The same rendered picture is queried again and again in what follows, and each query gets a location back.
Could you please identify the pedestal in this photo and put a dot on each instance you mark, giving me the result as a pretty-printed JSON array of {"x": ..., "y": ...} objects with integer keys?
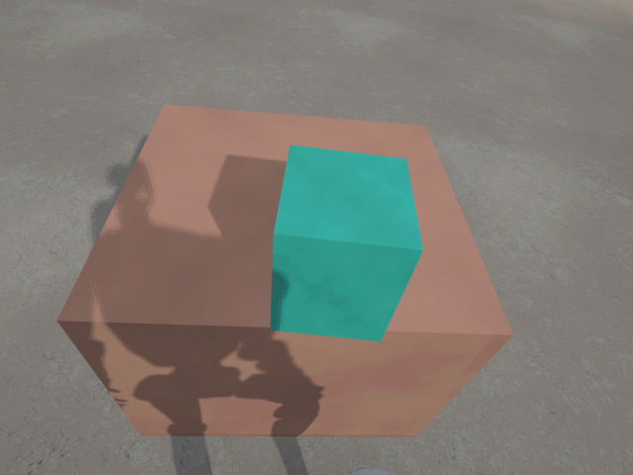
[{"x": 172, "y": 308}]

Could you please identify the carton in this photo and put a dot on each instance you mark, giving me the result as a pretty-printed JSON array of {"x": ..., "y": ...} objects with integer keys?
[{"x": 346, "y": 242}]

